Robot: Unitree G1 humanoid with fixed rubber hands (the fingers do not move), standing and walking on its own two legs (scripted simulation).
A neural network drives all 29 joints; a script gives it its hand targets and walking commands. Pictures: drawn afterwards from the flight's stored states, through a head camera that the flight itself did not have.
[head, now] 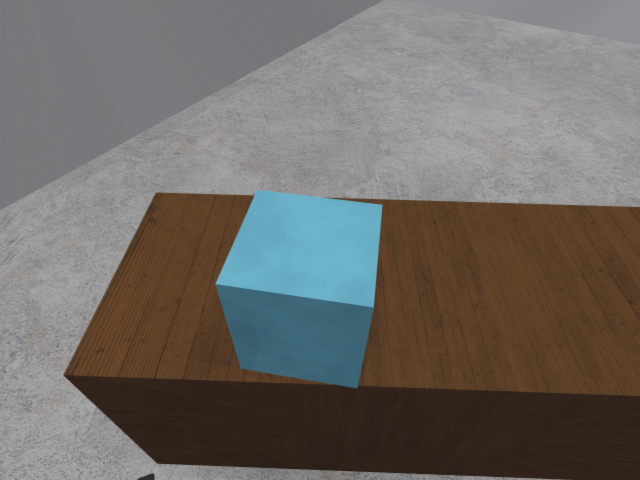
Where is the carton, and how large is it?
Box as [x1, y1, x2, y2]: [215, 190, 381, 387]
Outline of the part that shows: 257,190 215,284 240,367 257,371 357,387 373,308 381,205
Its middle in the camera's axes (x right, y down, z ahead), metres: -0.02 +0.09 +0.66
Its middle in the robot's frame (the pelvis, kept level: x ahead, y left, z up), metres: +0.44 +0.04 -0.06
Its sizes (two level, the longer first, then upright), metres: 0.210 0.200 0.250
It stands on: a pedestal, 0.57 m high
